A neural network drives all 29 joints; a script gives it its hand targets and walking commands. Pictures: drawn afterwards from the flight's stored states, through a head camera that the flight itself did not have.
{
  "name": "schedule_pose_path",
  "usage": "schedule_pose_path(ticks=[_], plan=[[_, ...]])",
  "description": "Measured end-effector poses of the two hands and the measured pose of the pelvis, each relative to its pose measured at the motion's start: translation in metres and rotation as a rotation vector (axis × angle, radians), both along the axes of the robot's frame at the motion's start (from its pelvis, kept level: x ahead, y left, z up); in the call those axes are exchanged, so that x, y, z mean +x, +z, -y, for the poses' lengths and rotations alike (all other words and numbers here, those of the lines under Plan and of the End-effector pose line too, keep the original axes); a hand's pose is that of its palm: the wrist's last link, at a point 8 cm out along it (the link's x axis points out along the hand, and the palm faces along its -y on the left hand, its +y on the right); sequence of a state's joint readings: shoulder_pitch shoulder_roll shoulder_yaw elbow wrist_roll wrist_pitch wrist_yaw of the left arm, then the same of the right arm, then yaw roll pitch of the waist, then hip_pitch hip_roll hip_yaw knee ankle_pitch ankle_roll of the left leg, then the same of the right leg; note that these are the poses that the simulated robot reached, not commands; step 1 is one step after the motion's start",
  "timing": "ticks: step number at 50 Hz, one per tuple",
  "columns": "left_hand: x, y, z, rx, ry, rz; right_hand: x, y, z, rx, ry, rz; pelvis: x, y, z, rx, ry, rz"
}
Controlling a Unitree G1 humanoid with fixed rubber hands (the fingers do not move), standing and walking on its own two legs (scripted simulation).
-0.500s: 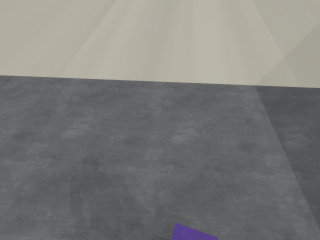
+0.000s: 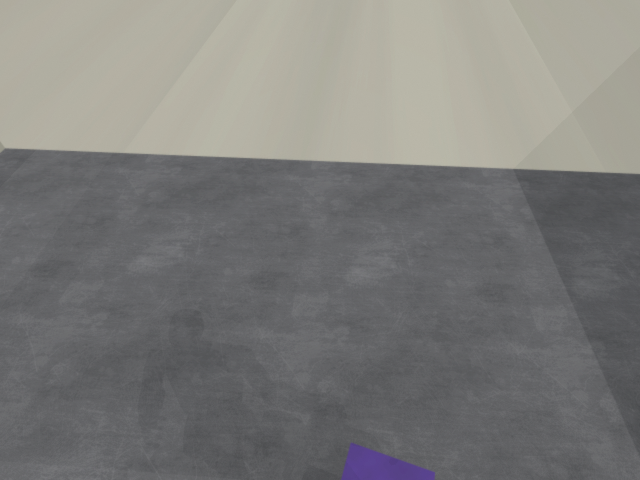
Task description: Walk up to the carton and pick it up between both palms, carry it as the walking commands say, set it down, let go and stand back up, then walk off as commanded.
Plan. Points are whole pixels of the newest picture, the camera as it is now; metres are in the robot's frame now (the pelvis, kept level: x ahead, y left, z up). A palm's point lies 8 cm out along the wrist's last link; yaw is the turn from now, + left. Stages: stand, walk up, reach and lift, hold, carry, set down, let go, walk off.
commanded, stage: stand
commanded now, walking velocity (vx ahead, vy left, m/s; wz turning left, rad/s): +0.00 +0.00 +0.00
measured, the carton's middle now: out of the picture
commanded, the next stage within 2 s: walk off in 0.68 s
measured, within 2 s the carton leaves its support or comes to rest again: neither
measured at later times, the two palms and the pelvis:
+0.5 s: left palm out of the picture +0.09 +0.27 -0.12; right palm out of the picture +0.09 -0.30 -0.12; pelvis +0.01 -0.01 +0.00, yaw -1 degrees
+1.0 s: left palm out of the picture +0.07 +0.26 -0.13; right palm out of the picture +0.09 -0.29 -0.12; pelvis +0.01 -0.01 +0.00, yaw -1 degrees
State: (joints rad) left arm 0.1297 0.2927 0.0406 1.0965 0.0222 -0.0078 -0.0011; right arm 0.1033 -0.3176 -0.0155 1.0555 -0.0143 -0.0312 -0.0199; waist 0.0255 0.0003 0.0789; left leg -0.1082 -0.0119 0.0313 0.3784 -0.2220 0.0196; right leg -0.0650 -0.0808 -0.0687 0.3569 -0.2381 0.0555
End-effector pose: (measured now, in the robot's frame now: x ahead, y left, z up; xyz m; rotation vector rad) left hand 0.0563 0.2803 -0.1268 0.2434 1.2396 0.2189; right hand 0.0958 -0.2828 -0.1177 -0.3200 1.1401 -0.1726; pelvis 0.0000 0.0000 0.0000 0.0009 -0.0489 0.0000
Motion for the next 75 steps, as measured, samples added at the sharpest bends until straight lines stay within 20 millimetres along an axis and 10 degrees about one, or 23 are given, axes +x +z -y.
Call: schedule_pose_path(ticks=[46,56,67,75], plan=[[0.027,0.004,0.008,0.008,-0.04,0.005,-0.002,0.002,0.017,-0.002,-0.012,-0.031,0.006,0.003,0.009,0.002,-0.013,-0.009],[-0.012,-0.016,0.039,-0.025,-0.024,-0.15,-0.029,-0.007,0.012,0.032,-0.048,-0.069,-0.003,-0.001,0.028,-0.008,-0.032,-0.029],[-0.038,-0.018,0.103,0.006,-0.03,-0.167,-0.135,-0.039,0.093,0.026,-0.182,-0.291,-0.037,-0.015,0.097,-0.017,-0.032,-0.027],[-0.07,-0.015,0.165,-0.044,0.025,-0.134,-0.131,-0.035,0.129,0.022,-0.139,-0.258,-0.054,-0.009,0.132,-0.006,0.025,-0.015]])
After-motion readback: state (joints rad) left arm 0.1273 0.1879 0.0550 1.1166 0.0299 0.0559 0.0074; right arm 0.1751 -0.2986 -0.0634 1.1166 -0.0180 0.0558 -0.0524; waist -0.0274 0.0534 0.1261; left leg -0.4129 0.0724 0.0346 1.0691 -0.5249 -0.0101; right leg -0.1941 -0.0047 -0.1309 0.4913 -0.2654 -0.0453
